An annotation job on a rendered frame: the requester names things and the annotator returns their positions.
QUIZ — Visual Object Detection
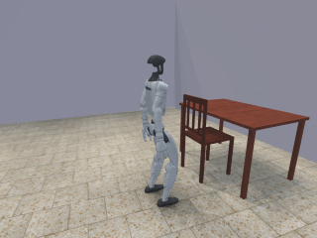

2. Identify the table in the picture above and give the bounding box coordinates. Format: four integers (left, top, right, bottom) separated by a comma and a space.
179, 98, 310, 199

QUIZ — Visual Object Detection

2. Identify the robot left forearm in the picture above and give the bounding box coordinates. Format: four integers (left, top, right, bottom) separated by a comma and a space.
140, 105, 150, 127

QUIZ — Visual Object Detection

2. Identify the right robot upper arm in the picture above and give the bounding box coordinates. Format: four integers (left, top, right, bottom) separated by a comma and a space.
152, 81, 168, 115

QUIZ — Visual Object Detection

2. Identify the robot left hand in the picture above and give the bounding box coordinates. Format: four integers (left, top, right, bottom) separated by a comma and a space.
142, 126, 152, 142

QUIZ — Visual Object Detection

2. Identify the chair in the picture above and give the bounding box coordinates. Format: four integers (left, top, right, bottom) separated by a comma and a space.
180, 94, 235, 183

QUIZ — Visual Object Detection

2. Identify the left robot upper arm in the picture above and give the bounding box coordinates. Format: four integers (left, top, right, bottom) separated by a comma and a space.
140, 79, 148, 108

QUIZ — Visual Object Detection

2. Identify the robot right forearm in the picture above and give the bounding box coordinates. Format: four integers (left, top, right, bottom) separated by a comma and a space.
153, 108, 164, 142

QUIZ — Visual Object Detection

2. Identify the left robot foot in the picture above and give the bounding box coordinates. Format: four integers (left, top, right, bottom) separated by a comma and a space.
145, 184, 163, 193

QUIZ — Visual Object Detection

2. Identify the robot right hand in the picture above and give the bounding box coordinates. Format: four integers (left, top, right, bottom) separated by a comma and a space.
156, 140, 167, 161

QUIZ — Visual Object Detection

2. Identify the robot left shin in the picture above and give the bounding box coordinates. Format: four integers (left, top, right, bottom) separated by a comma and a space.
149, 159, 164, 188

